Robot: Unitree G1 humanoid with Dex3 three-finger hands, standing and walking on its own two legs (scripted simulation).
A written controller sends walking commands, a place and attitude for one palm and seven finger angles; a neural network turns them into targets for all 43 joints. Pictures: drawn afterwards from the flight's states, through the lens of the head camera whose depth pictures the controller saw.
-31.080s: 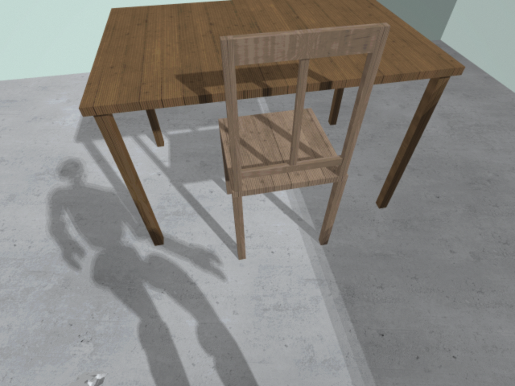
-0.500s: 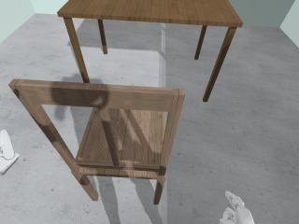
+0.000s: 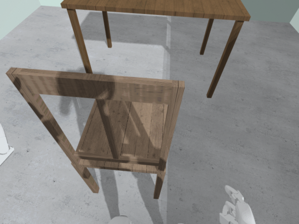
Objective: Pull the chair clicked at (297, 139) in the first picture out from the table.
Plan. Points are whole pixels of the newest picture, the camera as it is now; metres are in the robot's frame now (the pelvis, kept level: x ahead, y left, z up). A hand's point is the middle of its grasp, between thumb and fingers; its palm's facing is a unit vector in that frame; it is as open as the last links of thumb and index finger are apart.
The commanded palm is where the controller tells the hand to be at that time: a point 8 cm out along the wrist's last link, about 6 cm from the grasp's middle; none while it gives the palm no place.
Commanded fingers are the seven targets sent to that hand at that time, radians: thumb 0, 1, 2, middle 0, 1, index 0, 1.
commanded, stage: step back with the hand held close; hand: left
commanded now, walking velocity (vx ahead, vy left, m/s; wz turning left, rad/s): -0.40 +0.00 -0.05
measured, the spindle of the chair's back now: (110, 133) +0.38 +0.15 -0.03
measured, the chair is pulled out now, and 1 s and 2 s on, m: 0.78 0.78 0.78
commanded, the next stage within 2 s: stop stepping back and stand still in 0.40 s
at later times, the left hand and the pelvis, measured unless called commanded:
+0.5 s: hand (24, 184) +0.15 +0.20 +0.19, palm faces +0.27 -0.77 -0.58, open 7.4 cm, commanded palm +0.07 +0.26 +0.20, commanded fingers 0.00 0.90 0.90 -0.20 -0.30 -0.20 -0.30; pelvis -0.09 -0.03 +0.01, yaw -4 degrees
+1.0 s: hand out of the picture +0.05 +0.23 +0.19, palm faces +0.44 -0.78 -0.43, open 7.5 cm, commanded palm +0.00 +0.27 +0.20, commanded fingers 0.00 0.90 0.90 -0.20 -0.30 -0.20 -0.30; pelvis -0.15 -0.02 +0.02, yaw -2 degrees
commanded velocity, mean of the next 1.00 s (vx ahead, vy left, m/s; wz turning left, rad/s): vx -0.10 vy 0.03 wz -0.01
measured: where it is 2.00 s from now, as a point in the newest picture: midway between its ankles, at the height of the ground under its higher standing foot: outside the picture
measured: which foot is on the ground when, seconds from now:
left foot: up 0.00-0.10, down 0.12-0.48, up 0.50-0.68, down 0.70-1.00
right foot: down 0.00-0.14, up 0.16-0.40, down 0.42-1.00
